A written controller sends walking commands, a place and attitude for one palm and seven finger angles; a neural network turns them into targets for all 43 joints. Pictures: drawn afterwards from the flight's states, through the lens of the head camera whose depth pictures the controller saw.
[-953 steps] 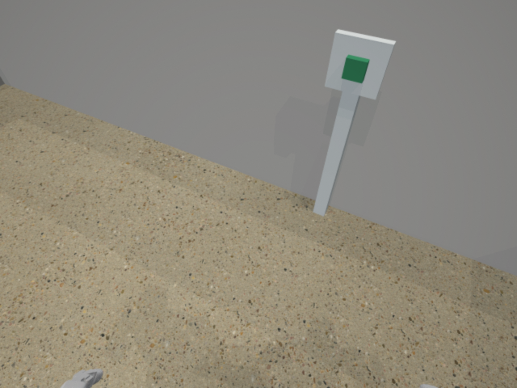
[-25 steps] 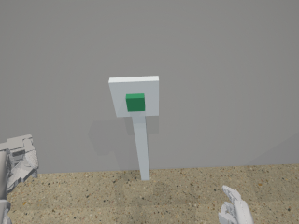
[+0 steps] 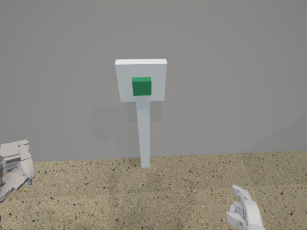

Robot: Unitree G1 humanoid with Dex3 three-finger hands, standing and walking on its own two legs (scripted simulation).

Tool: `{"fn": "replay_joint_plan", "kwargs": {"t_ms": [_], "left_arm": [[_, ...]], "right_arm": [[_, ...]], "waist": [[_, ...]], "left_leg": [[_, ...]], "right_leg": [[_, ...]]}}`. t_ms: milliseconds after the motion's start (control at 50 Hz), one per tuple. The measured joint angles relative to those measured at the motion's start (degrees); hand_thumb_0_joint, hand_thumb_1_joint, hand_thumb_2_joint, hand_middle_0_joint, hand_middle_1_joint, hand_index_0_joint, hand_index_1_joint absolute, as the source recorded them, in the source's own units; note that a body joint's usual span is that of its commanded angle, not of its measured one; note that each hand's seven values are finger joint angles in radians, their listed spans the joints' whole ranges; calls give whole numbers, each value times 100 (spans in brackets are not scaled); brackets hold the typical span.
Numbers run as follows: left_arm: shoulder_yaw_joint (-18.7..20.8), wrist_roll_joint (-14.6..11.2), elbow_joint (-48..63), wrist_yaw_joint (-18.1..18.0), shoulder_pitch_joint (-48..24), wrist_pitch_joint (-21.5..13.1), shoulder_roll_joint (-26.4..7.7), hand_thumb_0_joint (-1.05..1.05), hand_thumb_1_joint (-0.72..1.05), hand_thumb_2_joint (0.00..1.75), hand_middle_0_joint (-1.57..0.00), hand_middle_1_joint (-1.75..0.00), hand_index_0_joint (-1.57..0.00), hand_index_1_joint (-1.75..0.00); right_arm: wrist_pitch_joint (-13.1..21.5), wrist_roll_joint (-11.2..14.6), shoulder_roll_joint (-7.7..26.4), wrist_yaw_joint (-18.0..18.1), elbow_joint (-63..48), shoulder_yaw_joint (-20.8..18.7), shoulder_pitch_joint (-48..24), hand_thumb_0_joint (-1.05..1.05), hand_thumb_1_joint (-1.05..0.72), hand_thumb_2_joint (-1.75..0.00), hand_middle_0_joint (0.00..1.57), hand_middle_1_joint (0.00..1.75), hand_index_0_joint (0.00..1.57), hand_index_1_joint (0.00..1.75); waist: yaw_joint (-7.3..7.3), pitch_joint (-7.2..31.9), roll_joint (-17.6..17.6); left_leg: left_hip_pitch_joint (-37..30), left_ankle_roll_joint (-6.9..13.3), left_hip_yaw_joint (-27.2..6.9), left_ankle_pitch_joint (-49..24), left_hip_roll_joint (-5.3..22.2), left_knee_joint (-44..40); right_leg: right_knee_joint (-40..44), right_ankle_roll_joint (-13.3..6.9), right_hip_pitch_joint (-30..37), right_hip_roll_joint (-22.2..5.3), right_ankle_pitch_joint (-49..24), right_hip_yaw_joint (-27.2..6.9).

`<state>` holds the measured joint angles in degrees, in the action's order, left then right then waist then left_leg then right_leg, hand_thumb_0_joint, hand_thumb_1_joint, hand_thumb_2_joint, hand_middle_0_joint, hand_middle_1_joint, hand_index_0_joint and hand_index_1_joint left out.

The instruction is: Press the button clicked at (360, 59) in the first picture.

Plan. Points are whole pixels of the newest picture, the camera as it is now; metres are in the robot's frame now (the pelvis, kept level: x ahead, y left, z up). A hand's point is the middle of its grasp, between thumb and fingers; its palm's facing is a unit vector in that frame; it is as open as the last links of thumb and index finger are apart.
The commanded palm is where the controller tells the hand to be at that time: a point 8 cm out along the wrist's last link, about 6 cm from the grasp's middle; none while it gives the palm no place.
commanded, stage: step back with the hand held close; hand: left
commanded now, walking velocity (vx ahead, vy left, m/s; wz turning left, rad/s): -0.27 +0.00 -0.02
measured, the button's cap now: (142, 86) +0.60 +0.08 +0.02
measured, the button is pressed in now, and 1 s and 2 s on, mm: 0 0 0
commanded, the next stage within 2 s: stop stepping back and stand still in 0.66 s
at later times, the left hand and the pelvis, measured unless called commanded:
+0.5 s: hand out of the picture +0.11 +0.28 +0.16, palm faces +0.44 -0.78 -0.44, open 3.1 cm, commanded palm +0.04 +0.30 +0.18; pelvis -0.08 +0.01 -0.01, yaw +4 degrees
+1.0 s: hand out of the picture -0.02 +0.24 +0.18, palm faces +0.42 -0.80 -0.42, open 3.1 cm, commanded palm -0.05 +0.27 +0.18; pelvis -0.18 -0.01 -0.02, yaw +0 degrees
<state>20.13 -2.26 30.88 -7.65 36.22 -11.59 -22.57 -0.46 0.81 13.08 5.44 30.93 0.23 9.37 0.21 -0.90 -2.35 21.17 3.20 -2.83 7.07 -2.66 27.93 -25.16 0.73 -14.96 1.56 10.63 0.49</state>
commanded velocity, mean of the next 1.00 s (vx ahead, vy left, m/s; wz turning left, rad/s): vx -0.19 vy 0.01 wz -0.06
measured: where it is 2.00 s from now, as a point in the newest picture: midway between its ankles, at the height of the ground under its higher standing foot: outside the picture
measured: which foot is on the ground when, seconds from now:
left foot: down 0.00-0.82, up 0.84-0.88, down 0.90-1.00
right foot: down 0.00-0.38, up 0.40-0.74, down 0.76-1.00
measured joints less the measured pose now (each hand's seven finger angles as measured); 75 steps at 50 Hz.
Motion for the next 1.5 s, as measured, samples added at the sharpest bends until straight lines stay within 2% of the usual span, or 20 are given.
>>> {"fn": "replay_joint_plan", "kwargs": {"t_ms": [200,300,340,380,440,520,580,660,760,840,920,1040,1100,1160,1220,1260,1320,1360,1420,1500], "left_arm": [[248,219,272,1,-152,-141,-145,2,89,90,-131,-150,-130,-150],[225,107,522,-88,-2,-219,-63,2,89,90,-131,-150,-130,-150],[163,104,580,-119,-27,-212,-29,1,89,90,-131,-150,-131,-150],[154,112,582,-131,-200,-197,-56,1,89,90,-131,-150,-131,-150],[276,159,388,-107,-439,-210,-137,1,89,90,-131,-150,-131,-150],[415,143,369,-94,-377,-135,-179,2,89,90,-131,-150,-131,-150],[426,64,620,-89,-159,-118,-182,2,89,90,-131,-150,-131,-150],[303,-48,891,-20,-88,-116,-245,2,89,90,-131,-150,-130,-150],[473,-171,1021,116,-203,-231,-627,2,89,90,-131,-150,-130,-150],[499,-252,969,203,38,-321,-787,2,89,90,-131,-150,-130,-150],[732,-283,989,122,764,-232,-811,1,88,90,-131,-150,-131,-150],[216,-68,-139,-114,-144,-56,-21,1,89,90,-131,-150,-131,-150],[-25,49,-503,-169,-702,57,236,1,89,90,-132,-150,-131,-150],[-50,65,-353,-134,-940,124,291,1,89,90,-131,-150,-131,-150],[100,9,69,-83,-925,101,21,2,89,90,-131,-150,-131,-150],[277,-64,454,-41,-662,40,-276,2,89,90,-131,-150,-131,-150],[612,-157,938,4,104,-68,-663,2,89,90,-131,-150,-130,-150],[632,-179,1053,33,468,-65,-707,2,89,90,-131,-150,-130,-150],[457,-134,596,18,452,-41,-411,1,89,90,-131,-150,-131,-150],[200,17,-631,-159,-282,137,182,1,89,90,-131,-150,-131,-150]], "right_arm": [[227,-60,0,-14,-38,12,198,1,-90,-89,20,30,21,30],[196,-87,6,-105,239,-100,191,2,-90,-89,20,30,21,30],[160,-98,-4,-88,331,-119,223,2,-91,-89,20,30,21,30],[170,-106,-36,-17,376,-126,184,2,-91,-89,20,30,21,30],[277,-163,-178,15,381,-102,49,2,-91,-89,20,30,21,30],[462,-227,-328,-100,311,-30,39,2,-91,-89,20,30,21,30],[572,-233,-414,-194,301,49,19,2,-90,-89,20,30,21,30],[689,-290,-486,-258,330,152,-147,1,-90,-89,21,30,21,30],[611,-288,-456,-351,232,152,-552,1,-90,-89,21,30,21,30],[385,-146,-316,-304,362,110,-406,1,-90,-89,21,30,21,30],[288,-77,-211,-170,481,116,477,1,-90,-89,21,30,21,30],[384,-81,220,101,858,-75,1161,2,-91,-89,20,30,21,30],[430,-75,263,154,1054,-84,1198,2,-91,-89,20,30,20,30],[595,-107,139,142,982,-50,944,2,-91,-89,20,30,20,30],[840,-180,-181,60,695,31,549,2,-91,-89,20,30,20,30],[941,-225,-386,-65,491,116,399,2,-91,-89,20,30,20,30],[898,-195,-542,-227,209,236,332,2,-91,-89,20,30,21,30],[719,-187,-540,-263,279,251,349,2,-90,-89,20,30,21,30],[495,-158,-472,-219,622,231,553,1,-90,-89,21,30,21,30],[517,-128,-214,-42,765,191,727,1,-90,-89,21,30,21,30]], "waist": [[43,-217,149],[-46,-102,202],[-44,22,250],[-3,25,327],[-13,-88,406],[9,91,230],[-65,281,261],[-96,355,400],[-87,27,526],[94,-125,184],[137,526,358],[68,849,124],[76,717,191],[152,415,382],[268,7,500],[278,-124,498],[215,-30,420],[68,172,387],[-163,706,433],[-267,862,401]], "left_leg": [[507,40,81,264,49,526],[756,-216,93,1100,50,1385],[478,-233,113,1048,89,1248],[407,-70,117,470,51,921],[431,118,184,296,49,762],[586,126,115,-39,270,336],[750,87,216,-337,403,-32],[954,14,354,-881,475,-630],[1250,-77,599,-1483,484,-922],[1314,-200,369,-789,592,-321],[862,-217,355,-275,363,455],[776,-272,309,418,279,1201],[759,-218,394,417,308,1465],[767,97,577,92,241,1419],[667,-49,702,-238,198,773],[566,-176,737,-446,205,197],[722,-393,809,192,202,136],[1104,-519,636,852,94,1545],[1251,-525,540,941,32,3012],[502,-347,592,1117,352,2028]], "right_leg": [[-623,-37,-423,116,135,-85],[-673,-57,-549,90,87,-50],[-695,-9,-613,71,70,-49],[-792,44,-731,26,95,-51],[-1828,30,-974,225,744,-307],[-3036,17,-813,506,1283,-316],[-2588,6,-246,381,1580,-237],[-1221,-66,512,273,1863,-168],[281,-172,1042,229,1131,-40],[56,-262,1158,434,1426,82],[-267,-264,1361,254,1655,11],[-555,-194,1730,185,1927,169],[-830,-141,1808,145,2121,264],[-1434,-148,1489,19,2342,143],[-2102,-263,777,167,2343,-71],[-2003,-323,481,297,2321,75],[-1015,-495,487,349,1899,343],[-835,-622,436,256,1104,318],[-406,-570,530,70,935,215],[-51,-425,656,-166,827,312]]}}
